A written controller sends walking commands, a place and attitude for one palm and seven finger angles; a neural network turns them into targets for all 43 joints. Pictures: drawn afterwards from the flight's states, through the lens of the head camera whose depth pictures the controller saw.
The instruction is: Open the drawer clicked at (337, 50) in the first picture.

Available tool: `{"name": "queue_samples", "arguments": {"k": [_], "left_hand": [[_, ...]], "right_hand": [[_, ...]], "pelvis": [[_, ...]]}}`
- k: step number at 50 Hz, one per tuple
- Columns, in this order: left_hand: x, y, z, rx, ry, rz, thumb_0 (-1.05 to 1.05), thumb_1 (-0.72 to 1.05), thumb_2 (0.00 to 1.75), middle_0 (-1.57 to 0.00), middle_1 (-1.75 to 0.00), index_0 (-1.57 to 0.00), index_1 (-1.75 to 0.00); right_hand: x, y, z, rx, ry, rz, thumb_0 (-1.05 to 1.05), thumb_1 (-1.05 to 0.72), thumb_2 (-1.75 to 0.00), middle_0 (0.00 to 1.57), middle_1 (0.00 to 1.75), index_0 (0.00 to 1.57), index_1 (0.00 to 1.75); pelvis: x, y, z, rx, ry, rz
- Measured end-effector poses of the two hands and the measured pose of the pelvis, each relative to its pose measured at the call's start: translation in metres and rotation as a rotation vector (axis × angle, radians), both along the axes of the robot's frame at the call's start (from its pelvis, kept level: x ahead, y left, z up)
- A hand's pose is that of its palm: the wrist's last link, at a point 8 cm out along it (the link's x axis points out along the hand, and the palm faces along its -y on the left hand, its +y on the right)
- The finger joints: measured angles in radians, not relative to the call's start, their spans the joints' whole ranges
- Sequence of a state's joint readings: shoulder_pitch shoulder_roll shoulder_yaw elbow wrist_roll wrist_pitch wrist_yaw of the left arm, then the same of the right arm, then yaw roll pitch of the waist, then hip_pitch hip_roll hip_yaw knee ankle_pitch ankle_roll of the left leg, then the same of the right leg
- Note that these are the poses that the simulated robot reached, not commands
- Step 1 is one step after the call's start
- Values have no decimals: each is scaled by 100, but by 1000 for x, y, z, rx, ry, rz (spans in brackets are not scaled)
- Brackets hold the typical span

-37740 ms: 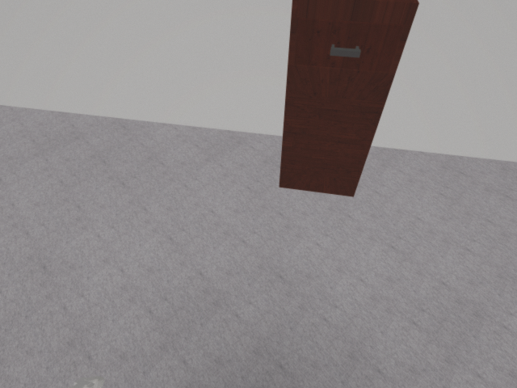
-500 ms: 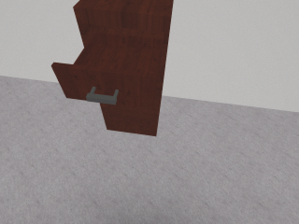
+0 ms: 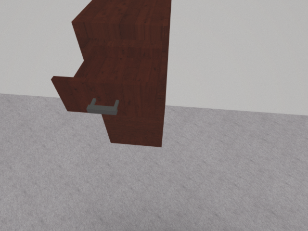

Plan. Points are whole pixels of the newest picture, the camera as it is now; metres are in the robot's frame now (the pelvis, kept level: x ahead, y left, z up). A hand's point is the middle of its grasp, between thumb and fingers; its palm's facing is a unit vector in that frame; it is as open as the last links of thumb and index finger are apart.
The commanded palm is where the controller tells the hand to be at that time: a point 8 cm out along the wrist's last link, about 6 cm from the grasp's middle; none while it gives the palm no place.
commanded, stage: let the arm hang, fingers relaxed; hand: left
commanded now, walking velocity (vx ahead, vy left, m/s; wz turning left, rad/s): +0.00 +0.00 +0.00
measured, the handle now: (103, 105) +0.51 +0.21 +0.00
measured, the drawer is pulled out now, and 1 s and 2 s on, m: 0.30 0.30 0.30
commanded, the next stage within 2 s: look to check the result in 0.14 s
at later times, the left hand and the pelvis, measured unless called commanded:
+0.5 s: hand out of the picture +0.00 +0.16 -0.17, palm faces +0.03 -0.98 -0.19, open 7.4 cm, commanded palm none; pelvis +0.02 +0.00 +0.00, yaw -1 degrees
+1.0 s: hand out of the picture +0.02 +0.16 -0.17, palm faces +0.02 -0.98 -0.20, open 7.4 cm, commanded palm none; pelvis +0.02 +0.00 +0.00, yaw -1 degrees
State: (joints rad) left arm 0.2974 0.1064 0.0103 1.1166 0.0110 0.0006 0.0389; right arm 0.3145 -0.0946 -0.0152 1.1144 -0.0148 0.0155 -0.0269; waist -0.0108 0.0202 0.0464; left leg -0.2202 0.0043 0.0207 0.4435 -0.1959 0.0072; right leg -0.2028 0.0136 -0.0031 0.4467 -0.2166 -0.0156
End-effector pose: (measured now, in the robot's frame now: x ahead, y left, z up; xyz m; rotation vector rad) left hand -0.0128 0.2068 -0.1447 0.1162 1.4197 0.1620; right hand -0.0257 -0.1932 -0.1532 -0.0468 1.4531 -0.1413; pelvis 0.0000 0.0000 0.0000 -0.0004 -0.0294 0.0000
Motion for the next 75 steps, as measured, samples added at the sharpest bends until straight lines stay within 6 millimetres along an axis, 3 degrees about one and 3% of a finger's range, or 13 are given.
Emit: {"name": "queue_samples", "arguments": {"k": [12, 27, 43, 75], "left_hand": [[3, 2, 0, 1, 23, -3, 1, 91, 90, -20, -30, -20, -30], [15, 6, 2, 13, 20, -13, 1, 90, 90, -20, -30, -20, -30], [31, 6, 3, 20, -4, -20, 0, 90, 90, -20, -30, -20, -30], [30, -1, 4, 21, 14, -10, 1, 90, 90, -20, -30, -20, -30]], "right_hand": [[-1, -12, 5, -36, 28, -16, 0, -91, -90, 20, 30, 20, 30], [21, -12, 4, -33, -5, -12, 0, -91, -90, 20, 30, 20, 30], [28, -16, 5, -36, -9, -11, 0, -91, -90, 20, 30, 20, 30], [31, -24, 5, -39, 5, -8, 0, -91, -90, 20, 30, 20, 30]], "pelvis": [[8, -2, 1, -2, 0, -6], [16, -2, 2, -1, -1, -14], [23, -3, 3, 2, -3, -15], [28, -10, 3, 3, 1, -12]]}}
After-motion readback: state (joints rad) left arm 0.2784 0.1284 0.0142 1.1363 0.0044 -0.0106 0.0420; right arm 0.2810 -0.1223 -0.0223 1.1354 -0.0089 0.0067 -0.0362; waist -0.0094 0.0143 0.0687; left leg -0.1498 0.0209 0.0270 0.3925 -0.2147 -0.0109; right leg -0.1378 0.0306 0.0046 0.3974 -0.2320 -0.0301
